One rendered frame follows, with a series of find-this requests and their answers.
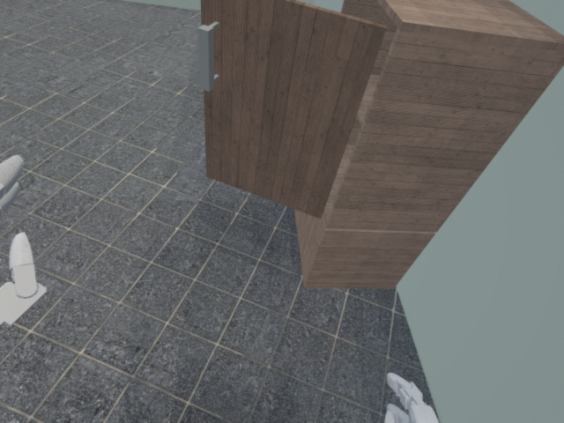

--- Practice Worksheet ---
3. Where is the robot right hand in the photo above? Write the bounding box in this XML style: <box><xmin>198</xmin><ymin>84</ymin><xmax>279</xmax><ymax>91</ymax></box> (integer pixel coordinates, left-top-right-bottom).
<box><xmin>384</xmin><ymin>373</ymin><xmax>439</xmax><ymax>423</ymax></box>

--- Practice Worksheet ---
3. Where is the robot left hand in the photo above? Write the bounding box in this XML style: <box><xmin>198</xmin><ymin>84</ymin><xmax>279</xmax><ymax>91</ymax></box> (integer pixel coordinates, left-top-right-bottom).
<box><xmin>0</xmin><ymin>155</ymin><xmax>46</xmax><ymax>328</ymax></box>

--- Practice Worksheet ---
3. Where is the handle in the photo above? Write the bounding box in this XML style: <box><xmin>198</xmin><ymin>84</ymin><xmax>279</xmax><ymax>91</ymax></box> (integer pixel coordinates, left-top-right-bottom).
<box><xmin>197</xmin><ymin>22</ymin><xmax>219</xmax><ymax>92</ymax></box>

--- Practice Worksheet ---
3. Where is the cupboard door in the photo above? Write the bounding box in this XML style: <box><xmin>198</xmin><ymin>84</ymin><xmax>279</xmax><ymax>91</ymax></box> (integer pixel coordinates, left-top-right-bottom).
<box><xmin>201</xmin><ymin>0</ymin><xmax>387</xmax><ymax>219</ymax></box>

